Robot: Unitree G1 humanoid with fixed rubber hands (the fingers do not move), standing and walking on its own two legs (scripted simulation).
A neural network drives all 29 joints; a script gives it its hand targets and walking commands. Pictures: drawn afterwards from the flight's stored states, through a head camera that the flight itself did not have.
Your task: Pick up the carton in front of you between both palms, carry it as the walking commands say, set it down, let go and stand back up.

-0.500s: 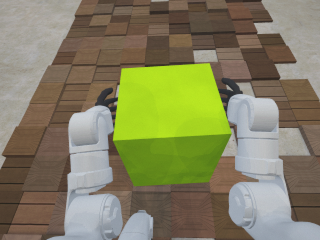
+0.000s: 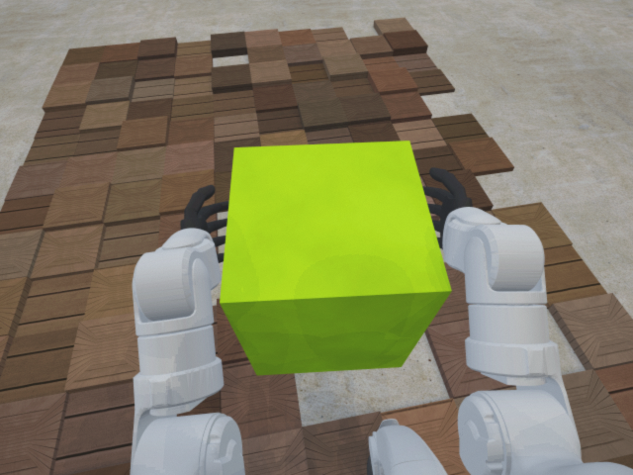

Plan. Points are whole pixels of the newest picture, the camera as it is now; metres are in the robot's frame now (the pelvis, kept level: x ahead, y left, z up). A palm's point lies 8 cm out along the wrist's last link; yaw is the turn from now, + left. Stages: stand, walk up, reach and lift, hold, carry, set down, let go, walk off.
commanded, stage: carry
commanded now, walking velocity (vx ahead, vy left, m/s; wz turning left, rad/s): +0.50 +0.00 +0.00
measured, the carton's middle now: (326, 268) +0.36 -0.03 +0.05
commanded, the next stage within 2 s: none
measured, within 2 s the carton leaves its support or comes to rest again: neither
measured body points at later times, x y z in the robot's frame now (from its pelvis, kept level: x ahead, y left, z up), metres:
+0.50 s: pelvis +0.27 -0.03 +0.02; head +0.28 -0.03 +0.47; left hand +0.64 +0.14 +0.17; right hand +0.66 -0.16 +0.18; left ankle +0.37 +0.09 -0.70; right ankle +0.18 -0.13 -0.72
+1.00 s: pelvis +0.56 +0.00 -0.02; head +0.60 +0.01 +0.43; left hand +0.93 +0.15 +0.09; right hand +0.93 -0.15 +0.09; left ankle +0.41 +0.08 -0.74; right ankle +0.73 -0.10 -0.70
